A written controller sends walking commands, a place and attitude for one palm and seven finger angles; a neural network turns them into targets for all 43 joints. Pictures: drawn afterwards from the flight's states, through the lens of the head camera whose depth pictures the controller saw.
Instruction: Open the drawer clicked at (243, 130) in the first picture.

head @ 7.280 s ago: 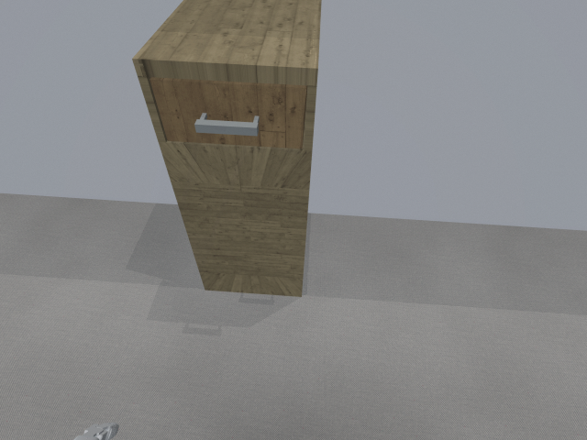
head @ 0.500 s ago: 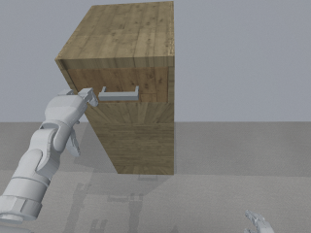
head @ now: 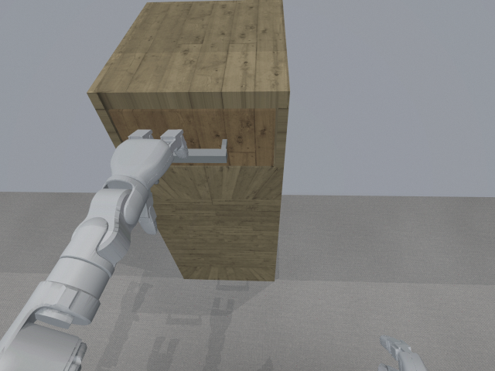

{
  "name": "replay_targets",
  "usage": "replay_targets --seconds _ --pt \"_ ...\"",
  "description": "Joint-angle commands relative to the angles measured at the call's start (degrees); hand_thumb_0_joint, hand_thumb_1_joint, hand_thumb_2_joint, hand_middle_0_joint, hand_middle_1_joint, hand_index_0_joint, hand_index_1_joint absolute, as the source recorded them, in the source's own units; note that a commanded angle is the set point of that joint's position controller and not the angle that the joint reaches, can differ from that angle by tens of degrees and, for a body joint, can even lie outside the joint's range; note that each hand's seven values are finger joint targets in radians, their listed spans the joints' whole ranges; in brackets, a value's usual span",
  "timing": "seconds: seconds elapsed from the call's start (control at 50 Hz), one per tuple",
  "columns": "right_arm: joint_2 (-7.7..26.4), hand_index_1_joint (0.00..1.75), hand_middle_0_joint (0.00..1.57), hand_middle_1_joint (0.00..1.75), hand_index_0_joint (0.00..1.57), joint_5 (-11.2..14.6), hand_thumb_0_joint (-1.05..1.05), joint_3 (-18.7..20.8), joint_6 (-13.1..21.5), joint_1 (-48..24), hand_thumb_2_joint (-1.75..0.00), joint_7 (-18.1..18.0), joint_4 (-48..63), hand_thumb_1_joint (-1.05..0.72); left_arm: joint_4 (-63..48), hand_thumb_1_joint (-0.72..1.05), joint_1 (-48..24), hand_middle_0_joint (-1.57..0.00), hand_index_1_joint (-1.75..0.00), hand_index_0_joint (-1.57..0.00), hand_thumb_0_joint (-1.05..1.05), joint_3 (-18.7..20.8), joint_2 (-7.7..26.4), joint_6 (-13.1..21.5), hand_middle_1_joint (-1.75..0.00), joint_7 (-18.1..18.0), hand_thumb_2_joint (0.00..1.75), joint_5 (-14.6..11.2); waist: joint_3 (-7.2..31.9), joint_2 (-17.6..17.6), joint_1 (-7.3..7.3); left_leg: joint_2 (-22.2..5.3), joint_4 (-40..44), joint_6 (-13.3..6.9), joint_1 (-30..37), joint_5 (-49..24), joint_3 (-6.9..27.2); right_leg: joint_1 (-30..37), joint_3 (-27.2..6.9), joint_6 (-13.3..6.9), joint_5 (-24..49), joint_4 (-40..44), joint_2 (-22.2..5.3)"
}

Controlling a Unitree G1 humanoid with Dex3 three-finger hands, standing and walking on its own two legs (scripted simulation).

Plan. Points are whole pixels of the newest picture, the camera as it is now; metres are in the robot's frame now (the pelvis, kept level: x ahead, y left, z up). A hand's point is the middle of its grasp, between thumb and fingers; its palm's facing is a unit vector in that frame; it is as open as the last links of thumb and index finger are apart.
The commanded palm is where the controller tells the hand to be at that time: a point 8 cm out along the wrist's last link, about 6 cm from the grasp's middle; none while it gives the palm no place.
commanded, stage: move the hooked fingers above the handle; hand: left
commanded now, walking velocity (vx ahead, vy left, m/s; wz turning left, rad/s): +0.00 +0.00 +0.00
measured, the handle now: (195, 149) +0.53 +0.16 +0.03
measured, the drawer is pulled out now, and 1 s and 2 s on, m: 0.00 0.00 0.00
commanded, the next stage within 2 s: none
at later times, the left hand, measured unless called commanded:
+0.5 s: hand (196, 153) +0.46 +0.13 +0.09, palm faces +0.00 -0.08 -1.00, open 13.9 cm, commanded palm +0.45 +0.17 +0.14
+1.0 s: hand (174, 162) +0.45 +0.17 +0.08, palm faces -0.03 -0.03 -1.00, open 13.8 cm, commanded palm +0.45 +0.18 +0.14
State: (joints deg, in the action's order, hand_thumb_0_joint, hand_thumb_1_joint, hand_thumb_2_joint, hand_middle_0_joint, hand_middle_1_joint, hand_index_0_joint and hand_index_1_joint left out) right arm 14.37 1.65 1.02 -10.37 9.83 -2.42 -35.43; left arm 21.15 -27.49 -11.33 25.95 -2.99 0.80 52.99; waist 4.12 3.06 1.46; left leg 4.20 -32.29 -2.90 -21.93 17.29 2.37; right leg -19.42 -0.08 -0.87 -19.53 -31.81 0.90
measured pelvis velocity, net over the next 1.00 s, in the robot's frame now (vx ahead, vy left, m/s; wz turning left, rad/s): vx -0.01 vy -0.02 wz -0.01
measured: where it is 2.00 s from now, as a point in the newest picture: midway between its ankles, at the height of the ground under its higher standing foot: outside the picture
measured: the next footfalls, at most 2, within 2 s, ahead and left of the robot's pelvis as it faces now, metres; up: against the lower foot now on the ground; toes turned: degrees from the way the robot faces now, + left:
none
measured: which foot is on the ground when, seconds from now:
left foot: down 0.00-1.00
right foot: down 0.00-1.00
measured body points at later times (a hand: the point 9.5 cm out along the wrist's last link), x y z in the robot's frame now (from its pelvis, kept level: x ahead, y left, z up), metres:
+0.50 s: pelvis -0.01 -0.01 -0.01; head +0.04 -0.02 +0.44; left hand +0.46 +0.14 +0.14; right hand +0.04 -0.28 -0.14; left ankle -0.02 +0.09 -0.73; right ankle -0.04 -0.11 -0.73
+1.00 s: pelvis -0.01 -0.02 +0.00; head +0.05 -0.03 +0.44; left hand +0.44 +0.17 +0.13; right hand +0.06 -0.30 -0.13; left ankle -0.02 +0.09 -0.73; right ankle -0.04 -0.11 -0.73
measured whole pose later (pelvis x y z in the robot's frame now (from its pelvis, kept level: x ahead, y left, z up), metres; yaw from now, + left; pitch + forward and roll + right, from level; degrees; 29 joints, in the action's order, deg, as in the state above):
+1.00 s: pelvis -0.01 -0.02 +0.00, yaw -1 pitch +12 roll +0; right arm 15.9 1.7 4.2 -8.3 17.6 -3.8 -38.0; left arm 44.8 -42.2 -8.9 27.3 4.6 -6.9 56.9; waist 5.9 2.4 -2.1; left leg 2.2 -34.8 -1.4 -28.9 17.5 2.5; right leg -26.3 0.2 -2.4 -19.0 -33.5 3.0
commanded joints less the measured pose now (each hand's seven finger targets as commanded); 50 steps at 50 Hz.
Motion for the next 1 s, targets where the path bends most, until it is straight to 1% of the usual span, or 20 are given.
replay_targets --seconds 0.0,0.1,0.18,0.22,0.3,0.36,0.42,0.46,0.5,0.52,0.58,0.62,0.66,0.72,0.74,0.82,0.86,0.88,0.94,0.98 --pt "6.6 0.30 0.20 0.30 0.20 -0.4 0.00 2.5 1.8 0.7 -0.90 0.3 4.6 -0.90 -9.0 -0.50 -29.0 -0.30 -1.20 -0.30 0.00 11.0 12.9 2.8 -1.20 -7.5 0.30 1.5 19.8 1.5 -0.62 -2.6 -0.2 2.8 15.1 -34.5 1.6 -0.5 1.9 -2.5 20.5 0.1 1.6" --pt "7.0 0.30 0.20 0.30 0.20 -0.3 0.00 2.3 1.0 1.2 -0.90 0.9 3.1 -0.90 4.8 -0.50 -31.1 -0.30 -1.20 -0.30 0.00 10.3 11.3 -4.1 -1.20 -12.0 0.30 4.0 19.1 -2.2 -0.44 -2.6 0.8 3.0 9.6 -28.9 -0.1 -0.1 2.4 -2.7 18.9 -0.2 1.9" --pt "7.7 0.30 0.20 0.30 0.20 0.0 0.00 2.7 0.3 2.3 -0.90 0.9 3.4 -0.90 8.8 -0.50 -36.5 -0.30 -1.20 -0.30 0.00 4.5 7.1 -8.2 -1.20 -10.3 0.30 4.7 22.9 -3.7 -2.62 -2.7 0.7 1.8 10.2 -26.9 -0.8 1.2 1.6 -2.2 20.3 0.2 1.4" --pt "7.8 0.30 0.20 0.30 0.20 0.1 0.00 3.2 0.2 3.4 -0.90 0.7 3.6 -0.90 9.3 -0.50 -39.4 -0.30 -1.20 -0.30 0.00 1.3 3.9 -7.8 -1.20 -8.0 0.30 3.6 23.2 -3.6 -4.28 -2.6 0.1 1.1 11.4 -26.5 -0.7 0.6 1.3 -1.9 20.6 1.0 1.3" --pt "7.8 0.30 0.20 0.30 0.20 -0.3 0.00 3.6 1.0 5.7 -0.90 -0.4 2.9 -0.90 8.9 -0.50 -45.5 -0.30 -1.20 -0.30 0.00 0.8 4.1 -2.0 -1.20 -5.3 0.30 2.3 22.5 -4.6 -6.35 -2.0 -0.5 0.1 11.7 -23.9 -0.1 -0.3 0.5 -1.5 20.5 1.6 1.1" --pt "7.3 0.30 0.20 0.30 0.20 -0.4 0.00 3.6 1.7 8.0 -0.90 -0.8 1.6 -0.90 11.0 -0.50 -48.0 -0.30 -1.20 -0.30 0.00 3.2 6.2 2.8 -1.20 -7.0 0.30 3.0 20.7 -2.8 -6.21 -2.2 -0.9 0.2 10.8 -23.4 0.2 -2.9 0.5 -1.8 19.8 0.9 1.4" --pt "7.3 0.30 0.20 0.30 0.20 -0.7 0.00 3.5 2.3 9.7 -0.90 -0.6 1.0 -0.90 13.7 -0.50 -48.7 -0.30 -1.20 -0.30 0.00 10.1 13.2 4.3 -1.20 -11.8 0.30 4.2 22.6 -1.8 -4.48 -1.8 -1.3 0.3 6.7 -22.7 -0.4 -1.6 0.1 -2.2 19.7 -0.4 1.7" --pt "7.3 0.30 0.20 0.30 0.20 -0.7 0.00 3.0 2.4 9.5 -0.90 -0.7 0.9 -0.90 18.6 -0.50 -46.1 -0.30 -1.20 -0.30 0.00 14.6 17.8 2.3 -1.20 -15.3 0.30 5.4 20.8 -2.9 -3.09 -1.7 -0.7 0.5 1.4 -20.2 -1.4 0.0 -0.1 -2.2 19.4 -1.0 1.6" --pt "7.2 0.30 0.20 0.30 0.20 -0.7 0.00 2.6 2.3 8.5 -0.90 -0.5 1.5 -0.90 20.9 -0.50 -44.8 -0.30 -1.20 -0.30 0.00 16.1 19.9 -0.7 -1.20 -17.7 0.30 6.6 22.1 -2.8 -1.80 -1.4 -0.3 0.6 -1.3 -20.0 -2.2 2.9 -0.2 -2.3 20.0 -1.2 1.6" --pt "7.2 0.30 0.20 0.30 0.20 -0.7 0.00 2.6 2.3 8.3 -0.90 -0.3 1.6 -0.90 22.5 -0.50 -44.4 -0.30 -1.20 -0.30 0.00 14.3 18.6 -2.6 -1.20 -18.3 0.30 7.1 23.2 -1.1 -1.88 -1.5 -0.3 0.6 -1.3 -20.1 -3.1 3.5 -0.5 -2.1 21.1 -1.2 1.4" --pt "8.0 0.30 0.20 0.30 0.20 -0.4 0.00 2.9 1.8 8.7 -0.90 -0.1 1.8 -0.90 27.9 -0.50 -41.3 -0.30 -1.20 -0.30 0.00 12.3 17.6 -7.6 -1.20 -16.8 0.30 7.5 24.3 -3.4 -2.27 -1.8 0.1 0.5 -2.0 -19.7 -4.7 6.4 -0.8 -1.4 23.8 -0.1 1.1" --pt "8.6 0.30 0.20 0.30 0.20 0.0 0.00 3.2 1.2 9.2 -0.90 -0.3 2.3 -0.90 27.5 -0.50 -39.3 -0.30 -1.20 -0.30 0.00 13.5 19.5 -8.1 -1.20 -13.8 0.30 6.3 26.4 -6.9 -2.22 -1.7 0.3 0.0 -2.3 -20.9 -5.2 10.9 -1.5 -0.7 28.8 0.3 0.6" --pt "8.8 0.30 0.20 0.30 0.20 0.3 0.00 2.9 0.4 8.1 -0.90 -1.0 2.8 -0.90 27.3 -0.50 -39.1 -0.30 -1.20 -0.30 0.00 12.7 19.4 -8.3 -1.20 -11.5 0.30 5.2 24.7 -9.0 -2.81 -1.5 1.2 -0.3 -3.5 -18.8 -5.7 12.4 -2.0 0.1 30.4 1.2 0.0" --pt "9.1 0.30 0.20 0.30 0.20 0.7 0.00 2.7 0.5 7.4 -0.90 -2.0 3.4 -0.90 27.7 -0.50 -36.2 -0.30 -1.20 -0.30 0.00 12.5 19.4 -6.6 -1.20 -8.4 0.30 4.9 19.1 -11.9 -3.30 -1.4 2.0 -0.7 -5.2 -15.1 -5.7 11.6 -2.6 0.8 29.7 2.7 -0.6" --pt "9.1 0.30 0.20 0.30 0.20 0.8 0.00 2.7 0.7 7.4 -0.90 -2.1 3.9 -0.90 26.2 -0.50 -37.3 -0.30 -1.20 -0.30 0.00 10.6 17.6 -5.1 -1.20 -7.4 0.30 4.7 17.5 -10.3 -3.98 -1.4 2.1 -0.7 -4.8 -14.3 -5.6 10.1 -2.7 0.8 28.9 3.1 -0.7" --pt "8.2 0.30 0.20 0.30 0.20 0.4 0.00 3.9 2.0 8.9 -0.90 -2.5 4.2 -0.90 14.1 -0.50 -43.4 -0.30 -1.20 -0.30 0.00 8.4 15.1 3.9 -1.20 -6.0 0.30 5.1 21.4 -2.1 -5.80 -1.4 0.3 -1.2 2.2 -17.4 -4.5 6.3 -3.2 -0.1 27.5 2.6 0.1" --pt "7.4 0.30 0.20 0.30 0.20 0.0 0.00 4.6 2.8 10.0 -0.90 -2.3 3.5 -0.90 8.6 -0.50 -47.7 -0.30 -1.20 -0.30 0.00 5.4 11.0 7.6 -1.20 -7.2 0.30 4.8 23.2 2.2 -7.17 -1.6 -1.1 -1.2 7.4 -19.4 -3.5 1.2 -2.7 -0.7 24.0 2.3 0.8" --pt "7.4 0.30 0.20 0.30 0.20 -0.1 0.00 5.0 3.2 10.7 -0.90 -2.2 2.8 -0.90 7.1 -0.50 -48.7 -0.30 -1.20 -0.30 0.00 7.0 12.5 9.0 -1.20 -8.3 0.30 4.6 24.2 3.3 -7.26 -1.9 -1.9 -1.0 9.4 -20.9 -3.0 -0.5 -2.3 -1.0 23.0 1.9 1.0" --pt "7.2 0.30 0.20 0.30 0.20 -0.2 0.00 5.2 3.8 11.5 -0.90 -1.5 1.4 -0.90 7.8 -0.50 -50.7 -0.30 -1.20 -0.30 0.00 6.3 10.6 9.5 -1.20 -11.8 0.30 3.5 24.6 2.2 -8.12 -1.7 -3.0 -0.6 10.3 -22.2 -2.0 -3.5 -1.3 -1.1 21.6 0.9 1.4" --pt "7.6 0.30 0.20 0.30 0.20 -0.1 0.00 4.9 3.8 11.5 -0.90 -0.9 0.4 -0.90 12.5 -0.50 -49.5 -0.30 -1.20 -0.30 0.00 8.8 12.2 7.2 -1.20 -14.6 0.30 3.5 23.2 0.9 -7.46 -1.7 -2.9 -0.1 8.2 -21.4 -1.6 -4.8 -0.4 -1.4 19.9 0.2 1.7"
